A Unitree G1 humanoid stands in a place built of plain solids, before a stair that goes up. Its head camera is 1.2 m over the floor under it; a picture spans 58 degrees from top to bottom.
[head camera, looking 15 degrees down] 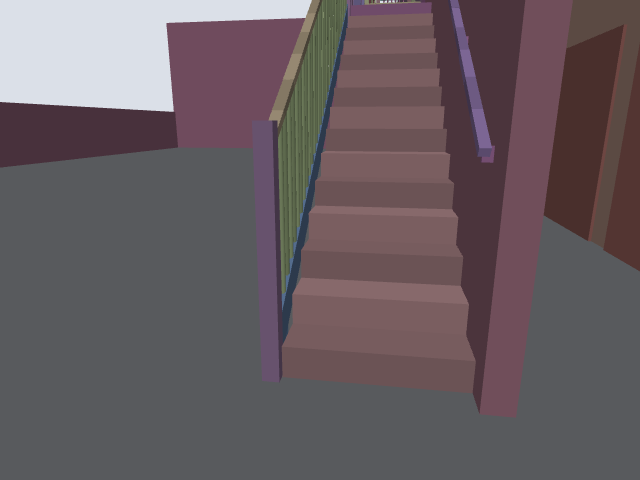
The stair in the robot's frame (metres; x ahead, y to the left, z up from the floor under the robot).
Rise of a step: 0.17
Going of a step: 0.26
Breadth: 0.90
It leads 8 degrees to the right of straight ahead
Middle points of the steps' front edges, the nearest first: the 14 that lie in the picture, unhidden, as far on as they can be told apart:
1.81 -0.26 0.17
2.07 -0.30 0.33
2.32 -0.34 0.50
2.57 -0.37 0.67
2.83 -0.41 0.83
3.08 -0.45 1.00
3.34 -0.49 1.17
3.59 -0.53 1.33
3.84 -0.56 1.50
4.10 -0.60 1.67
4.35 -0.64 1.83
4.60 -0.68 2.00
4.86 -0.72 2.17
5.11 -0.75 2.33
